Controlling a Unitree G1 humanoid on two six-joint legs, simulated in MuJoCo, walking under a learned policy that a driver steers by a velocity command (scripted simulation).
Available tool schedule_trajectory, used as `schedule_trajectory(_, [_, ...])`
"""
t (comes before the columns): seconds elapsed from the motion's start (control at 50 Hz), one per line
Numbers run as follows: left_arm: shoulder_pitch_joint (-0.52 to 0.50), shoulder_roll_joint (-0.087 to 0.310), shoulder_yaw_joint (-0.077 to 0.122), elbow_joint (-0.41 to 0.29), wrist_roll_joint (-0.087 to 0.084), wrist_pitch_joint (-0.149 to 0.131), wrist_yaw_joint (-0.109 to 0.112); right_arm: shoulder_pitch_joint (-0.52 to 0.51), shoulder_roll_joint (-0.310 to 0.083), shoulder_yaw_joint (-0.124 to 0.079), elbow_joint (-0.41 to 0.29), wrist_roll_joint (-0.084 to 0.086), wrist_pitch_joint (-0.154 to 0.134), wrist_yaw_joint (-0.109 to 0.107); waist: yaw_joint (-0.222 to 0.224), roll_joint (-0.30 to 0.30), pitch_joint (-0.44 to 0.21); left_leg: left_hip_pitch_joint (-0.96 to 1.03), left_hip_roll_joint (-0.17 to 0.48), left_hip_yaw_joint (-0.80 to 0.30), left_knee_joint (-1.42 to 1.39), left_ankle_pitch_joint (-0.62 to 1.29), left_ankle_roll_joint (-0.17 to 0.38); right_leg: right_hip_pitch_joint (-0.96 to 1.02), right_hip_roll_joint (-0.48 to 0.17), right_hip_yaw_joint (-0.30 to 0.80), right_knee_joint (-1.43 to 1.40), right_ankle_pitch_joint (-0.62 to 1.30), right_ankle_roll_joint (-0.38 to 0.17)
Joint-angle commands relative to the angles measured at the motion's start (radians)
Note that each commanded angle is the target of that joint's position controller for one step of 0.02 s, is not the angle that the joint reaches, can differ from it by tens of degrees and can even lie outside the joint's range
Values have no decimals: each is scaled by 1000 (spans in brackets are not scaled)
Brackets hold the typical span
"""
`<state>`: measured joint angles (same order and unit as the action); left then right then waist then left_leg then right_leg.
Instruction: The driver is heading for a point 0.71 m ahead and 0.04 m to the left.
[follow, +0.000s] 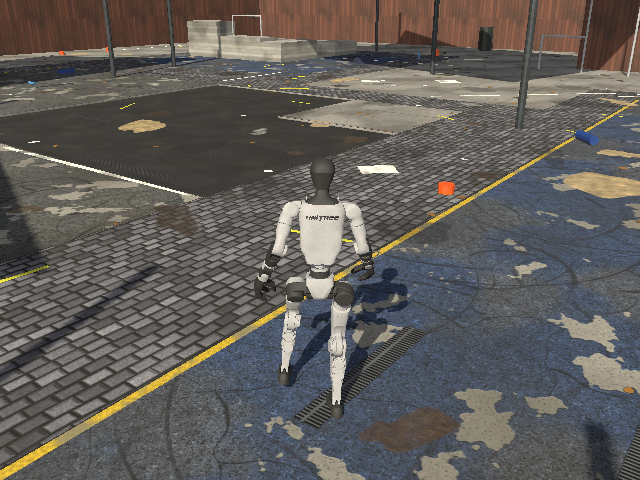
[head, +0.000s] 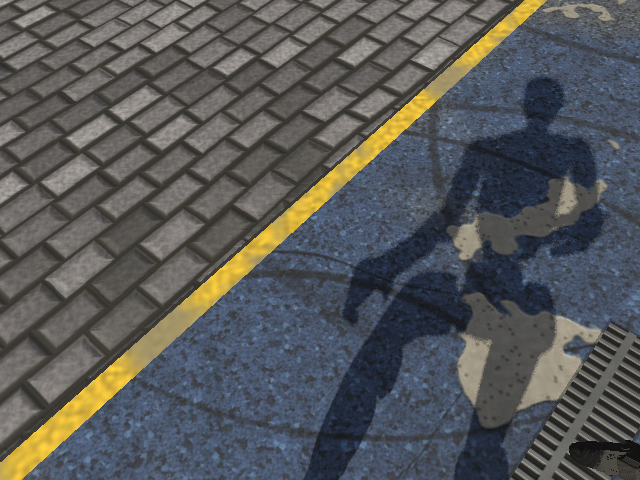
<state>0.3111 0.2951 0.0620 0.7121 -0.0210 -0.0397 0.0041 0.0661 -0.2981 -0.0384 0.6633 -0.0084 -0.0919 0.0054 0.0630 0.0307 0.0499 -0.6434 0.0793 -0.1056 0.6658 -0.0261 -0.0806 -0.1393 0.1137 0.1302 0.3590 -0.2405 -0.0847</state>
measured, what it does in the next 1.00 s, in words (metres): walks ahead: left foot, then right foot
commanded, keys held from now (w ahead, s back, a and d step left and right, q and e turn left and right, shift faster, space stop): w+e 0.18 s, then w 0.32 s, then w+q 0.08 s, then q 0.42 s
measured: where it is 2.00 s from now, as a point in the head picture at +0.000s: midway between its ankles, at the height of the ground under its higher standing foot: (384, 434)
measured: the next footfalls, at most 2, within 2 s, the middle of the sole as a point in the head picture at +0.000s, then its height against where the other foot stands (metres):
left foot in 0.14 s outside the picture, level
right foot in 0.62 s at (446, 473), level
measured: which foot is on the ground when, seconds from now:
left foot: up 0.00-0.12, down 0.14-0.64, up 0.66-1.00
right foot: down 0.00-0.14, up 0.16-0.60, down 0.62-1.00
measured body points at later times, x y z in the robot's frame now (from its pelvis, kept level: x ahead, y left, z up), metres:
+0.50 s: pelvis +0.27 +0.03 +0.00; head +0.30 +0.03 +0.45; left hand +0.53 +0.21 -0.08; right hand +0.21 -0.25 -0.12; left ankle +0.23 +0.15 -0.74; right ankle +0.38 -0.16 -0.70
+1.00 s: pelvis +0.44 -0.05 +0.00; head +0.48 -0.04 +0.45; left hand +0.57 +0.24 -0.12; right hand +0.60 -0.32 -0.11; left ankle +0.53 +0.08 -0.71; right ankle +0.43 -0.15 -0.74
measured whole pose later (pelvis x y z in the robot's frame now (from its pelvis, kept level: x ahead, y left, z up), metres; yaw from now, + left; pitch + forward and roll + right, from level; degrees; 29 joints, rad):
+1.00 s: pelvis +0.44 -0.05 +0.00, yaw +0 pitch +1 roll -2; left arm 0.16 0.28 0.07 0.78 0.00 -0.03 0.02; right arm 0.16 -0.30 -0.07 0.71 0.01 0.04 0.01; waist 0.03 0.03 0.07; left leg -0.54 0.08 0.01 0.77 -0.21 -0.05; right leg -0.16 -0.02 -0.21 0.36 -0.21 -0.02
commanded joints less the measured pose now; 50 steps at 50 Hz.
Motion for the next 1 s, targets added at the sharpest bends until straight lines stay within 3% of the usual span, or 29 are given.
schedule_trajectory(0.02, [32,174,50,-42,-8,-2,12,-96,-75,-18,-83,15,-22,10,16,-119,-54,172,-79,49,-122,95,2,-82,-206,173,-58,195,-125])
schedule_trajectory(0.08, [26,165,51,-40,-6,4,16,-59,-118,-38,-77,19,-35,17,-20,-152,-58,212,-74,18,-171,-2,47,-1,-250,272,28,164,-98])
schedule_trajectory(0.1, [9,158,50,-44,-4,6,15,-5,-128,-47,-63,19,-40,15,-53,-163,-67,279,-75,30,-196,-22,70,-3,-244,282,69,181,-84])
schedule_trajectory(0.12, [1,129,40,-50,0,5,13,86,-150,-62,-43,12,-45,9,-101,-154,-117,422,-62,36,-224,-21,101,-27,-199,256,169,222,-56])
schedule_trajectory(0.14, [9,68,17,-67,14,2,8,222,-198,-76,-34,-6,-47,0,-158,-64,-252,660,86,-102,-210,-90,163,-121,-139,186,424,117,-20])
schedule_trajectory(0.16, [151,-6,-5,-95,-6,-9,7,306,-283,-95,-6,-22,-36,1,-100,242,-370,980,319,-558,-293,-274,329,-469,12,51,763,-334,51])
schedule_trajectory(0.18, [163,94,7,-78,-26,-10,9,308,-212,-85,-2,4,-30,9,-115,237,-343,971,360,-736,-361,-553,349,-624,-67,59,919,-342,66])
schedule_trajectory(0.2, [61,156,25,-76,-22,-6,11,267,-138,-65,-11,8,-26,6,-147,126,-209,855,301,-582,-385,-572,303,-651,-104,55,955,-243,72])
schedule_trajectory(0.22, [-6,154,26,-87,-6,-2,13,225,-112,-54,-8,0,-19,6,-139,59,-132,736,250,-433,-389,-443,271,-623,-133,20,937,-171,76])
schedule_trajectory(0.24, [-47,137,25,-99,7,-5,11,200,-92,-46,2,-5,-15,8,-125,44,-73,639,206,-335,-406,-317,266,-602,-154,17,889,-127,77])
schedule_trajectory(0.28, [-42,97,21,-101,-2,-5,1,187,-70,-37,19,-8,-20,8,-90,82,-45,547,153,-210,-449,-179,261,-527,-182,5,809,-86,73])
schedule_trajectory(0.32, [-44,62,11,-99,1,-1,-4,198,-78,-40,41,5,-27,10,-80,80,-43,528,148,-147,-479,-95,285,-515,-186,-18,726,-82,78])
schedule_trajectory(0.36, [-97,42,0,-117,12,-4,-7,207,-112,-49,60,12,-28,9,-82,59,-31,531,162,-109,-508,-28,308,-538,-200,-37,613,-29,88])
schedule_trajectory(0.44, [-212,20,-17,-133,11,-23,-25,227,-149,-54,91,23,-13,5,-119,44,-18,527,130,3,-523,37,285,-474,-200,-91,364,172,93])
schedule_trajectory(0.52, [-325,33,-15,-165,1,-34,-38,307,-168,-55,138,36,5,6,-154,48,4,572,153,10,-495,57,267,-416,-170,-118,230,209,80])
schedule_trajectory(0.56, [-336,51,-7,-177,0,-42,-44,320,-179,-57,154,42,18,4,-134,57,11,608,176,-18,-457,97,254,-383,-155,-115,176,159,58])
schedule_trajectory(0.58, [-302,68,1,-169,1,-46,-44,314,-191,-60,158,43,25,1,-104,62,-4,614,179,-23,-419,151,243,-321,-142,-122,146,144,45])
schedule_trajectory(0.6, [-215,95,17,-143,11,-49,-39,292,-191,-58,158,43,30,-3,-45,52,-47,598,143,5,-308,309,215,-180,-119,-136,88,179,24])
schedule_trajectory(0.62, [-90,143,40,-108,28,-51,-30,294,-166,-48,153,36,30,-6,13,39,-146,535,82,42,-136,355,174,33,-138,-125,80,266,-2])
schedule_trajectory(0.64, [68,226,59,-91,57,-47,-15,280,-94,-19,111,1,23,-8,66,-93,-316,330,3,82,173,34,116,334,-360,84,147,535,-67])
schedule_trajectory(0.66, [61,257,60,-91,62,-31,-15,439,-5,8,120,9,15,-7,-4,-331,-455,43,-115,62,460,-622,59,551,-585,400,113,641,-221])
schedule_trajectory(0.68, [58,168,43,-94,48,-24,-17,390,-128,-25,144,32,19,-11,40,-192,-415,11,-81,-33,557,-614,49,448,-539,369,79,621,-202])
schedule_trajectory(0.7, [-3,128,27,-91,36,-25,-17,315,-148,-37,119,47,25,-14,18,-178,-281,-42,-52,-11,574,-570,47,350,-499,216,70,680,-174])
schedule_trajectory(0.72, [-66,98,18,-84,30,-27,-20,293,-130,-37,120,39,37,-22,-17,-133,-222,-26,-16,12,543,-515,37,243,-452,127,46,702,-151])
schedule_trajectory(0.74, [-119,75,13,-81,26,-29,-23,288,-123,-43,122,28,55,-27,-48,-133,-168,14,4,22,506,-468,28,134,-422,58,7,682,-138])
schedule_trajectory(0.78, [-186,75,17,-70,43,-39,-21,316,-87,-45,121,30,92,-32,-98,-156,-134,133,7,48,490,-387,9,-31,-398,-35,-67,662,-139])
schedule_trajectory(0.82, [-224,92,25,-57,48,-43,-10,294,-67,-46,93,26,112,-36,-114,-158,-104,129,10,56,424,-326,-5,-80,-405,-99,-109,633,-153])
schedule_trajectory(0.92, [-223,128,39,-20,34,-19,22,176,-51,-40,23,18,119,-7,-81,-130,-109,182,21,89,178,-137,20,-47,-402,-212,-123,526,-138])
schedule_trajectory(1.0, [-203,168,53,7,10,6,16,104,-83,-54,-34,18,137,17,-59,-120,-93,193,9,119,67,-204,56,22,-442,-218,-62,448,-120])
